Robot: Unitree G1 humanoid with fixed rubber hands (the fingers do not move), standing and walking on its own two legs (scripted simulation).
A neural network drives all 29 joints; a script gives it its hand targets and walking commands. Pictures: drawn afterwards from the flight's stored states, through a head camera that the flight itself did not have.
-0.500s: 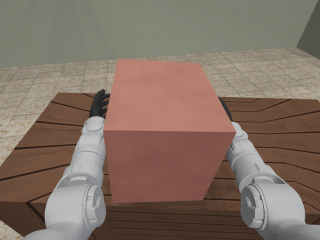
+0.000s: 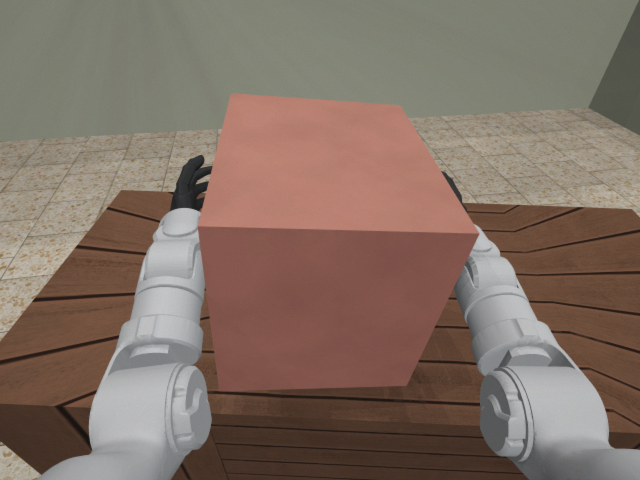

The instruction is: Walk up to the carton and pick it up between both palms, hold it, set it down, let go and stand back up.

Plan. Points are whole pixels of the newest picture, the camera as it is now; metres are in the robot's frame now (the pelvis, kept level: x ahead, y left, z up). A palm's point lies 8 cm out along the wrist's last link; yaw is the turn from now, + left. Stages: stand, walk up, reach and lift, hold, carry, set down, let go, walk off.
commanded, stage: reach and lift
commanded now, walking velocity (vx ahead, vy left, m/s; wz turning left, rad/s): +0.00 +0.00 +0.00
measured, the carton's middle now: (317, 236) +0.40 +0.03 +0.14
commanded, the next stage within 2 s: hold in 1.54 s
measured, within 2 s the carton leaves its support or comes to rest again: neither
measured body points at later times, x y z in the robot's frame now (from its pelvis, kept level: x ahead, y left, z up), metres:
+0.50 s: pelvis -0.01 +0.00 +0.00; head -0.08 +0.02 +0.44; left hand +0.39 +0.19 +0.21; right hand +0.39 -0.15 +0.19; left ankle +0.03 +0.13 -0.75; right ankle +0.02 -0.11 -0.75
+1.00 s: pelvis +0.00 +0.00 +0.00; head -0.08 +0.02 +0.44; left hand +0.39 +0.19 +0.22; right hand +0.39 -0.15 +0.21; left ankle +0.03 +0.13 -0.75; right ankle +0.02 -0.11 -0.75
